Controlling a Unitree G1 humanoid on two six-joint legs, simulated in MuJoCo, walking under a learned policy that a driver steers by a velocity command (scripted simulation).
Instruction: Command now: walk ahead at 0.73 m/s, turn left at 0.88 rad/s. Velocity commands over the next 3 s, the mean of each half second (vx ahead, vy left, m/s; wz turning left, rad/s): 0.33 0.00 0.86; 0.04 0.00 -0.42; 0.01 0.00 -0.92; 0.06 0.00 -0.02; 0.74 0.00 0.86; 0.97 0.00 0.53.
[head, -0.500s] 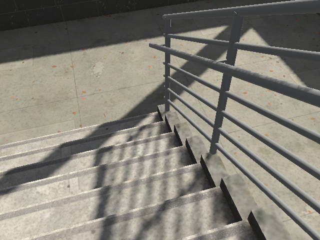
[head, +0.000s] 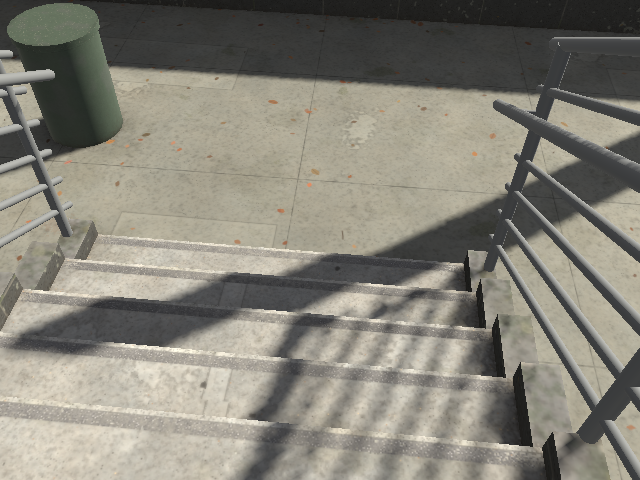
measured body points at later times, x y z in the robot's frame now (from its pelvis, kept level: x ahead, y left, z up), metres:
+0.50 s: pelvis +0.26 -0.05 -0.17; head +0.27 -0.06 +0.28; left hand +0.17 +0.20 -0.30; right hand +0.54 -0.20 -0.26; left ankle +0.22 +0.07 -0.59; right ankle +0.33 -0.09 -0.89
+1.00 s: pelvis +0.26 +0.01 -0.17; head +0.26 +0.03 +0.28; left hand +0.31 +0.31 -0.29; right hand +0.48 -0.19 -0.24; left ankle +0.30 +0.11 -0.90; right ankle +0.33 -0.10 -0.84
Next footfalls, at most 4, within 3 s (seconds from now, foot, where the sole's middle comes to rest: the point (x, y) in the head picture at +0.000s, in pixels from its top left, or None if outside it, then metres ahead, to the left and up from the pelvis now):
0.30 right None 0.37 -0.08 -0.93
0.92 left None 0.34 0.11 -0.93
1.58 right None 0.28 -0.21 -0.93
2.28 left None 0.49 0.05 -0.93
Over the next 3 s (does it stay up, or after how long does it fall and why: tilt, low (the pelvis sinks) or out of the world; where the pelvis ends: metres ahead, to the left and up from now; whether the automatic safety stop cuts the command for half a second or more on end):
stays up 0.87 0.10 -0.45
